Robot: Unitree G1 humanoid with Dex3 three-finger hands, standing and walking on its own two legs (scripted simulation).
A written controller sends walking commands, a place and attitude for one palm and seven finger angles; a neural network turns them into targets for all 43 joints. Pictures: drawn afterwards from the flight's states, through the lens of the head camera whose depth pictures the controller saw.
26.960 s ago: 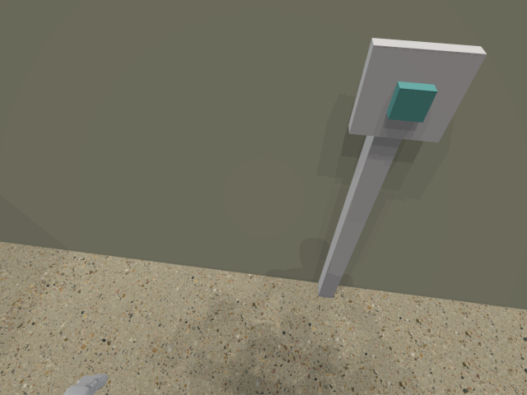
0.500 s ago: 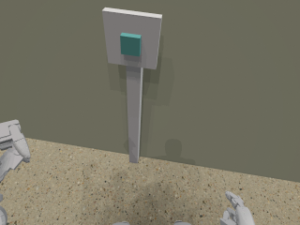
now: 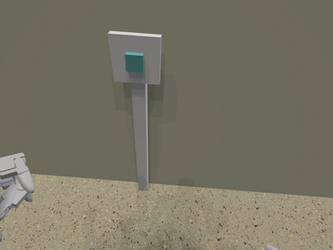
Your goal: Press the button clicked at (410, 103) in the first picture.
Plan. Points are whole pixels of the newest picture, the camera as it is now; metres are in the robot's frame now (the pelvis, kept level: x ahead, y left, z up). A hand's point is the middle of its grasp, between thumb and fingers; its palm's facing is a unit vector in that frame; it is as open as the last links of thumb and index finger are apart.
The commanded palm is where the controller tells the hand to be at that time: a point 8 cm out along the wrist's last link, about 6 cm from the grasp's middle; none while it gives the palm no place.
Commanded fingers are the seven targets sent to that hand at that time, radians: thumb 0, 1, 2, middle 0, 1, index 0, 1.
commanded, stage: stop stepping back and stand still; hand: left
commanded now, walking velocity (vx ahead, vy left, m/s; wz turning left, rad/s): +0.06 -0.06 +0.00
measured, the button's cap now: (135, 62) +0.70 +0.16 +0.17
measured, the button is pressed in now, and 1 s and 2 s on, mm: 0 0 0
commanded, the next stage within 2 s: let the arm hang, fingers relaxed in 0.32 s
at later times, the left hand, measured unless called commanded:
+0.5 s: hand (46, 210) +0.19 +0.26 +0.06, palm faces +0.31 -0.85 -0.43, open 3.0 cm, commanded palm none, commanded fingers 0.00 0.90 0.90 -1.12 -1.30 -1.12 -1.30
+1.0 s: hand out of the picture -0.01 +0.19 -0.16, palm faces +0.08 -0.97 -0.24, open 5.5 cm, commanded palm none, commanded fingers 0.00 0.90 0.90 -0.20 -0.30 -0.20 -0.30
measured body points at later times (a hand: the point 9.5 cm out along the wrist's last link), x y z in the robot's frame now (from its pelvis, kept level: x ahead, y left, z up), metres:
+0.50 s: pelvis -0.01 +0.01 +0.00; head -0.02 -0.01 +0.45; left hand +0.17 +0.31 +0.09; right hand +0.13 -0.24 -0.11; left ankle +0.02 +0.11 -0.73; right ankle -0.04 -0.11 -0.71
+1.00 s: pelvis -0.01 +0.00 +0.01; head +0.00 -0.01 +0.46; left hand -0.01 +0.24 -0.14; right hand +0.00 -0.22 -0.15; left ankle +0.02 +0.11 -0.73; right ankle +0.00 -0.10 -0.73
